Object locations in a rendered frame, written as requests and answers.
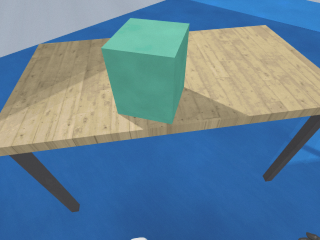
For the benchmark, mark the table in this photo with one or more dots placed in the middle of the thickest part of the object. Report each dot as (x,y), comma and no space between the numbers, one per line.
(233,76)

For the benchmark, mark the carton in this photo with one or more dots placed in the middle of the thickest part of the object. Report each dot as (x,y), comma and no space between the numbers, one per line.
(146,64)

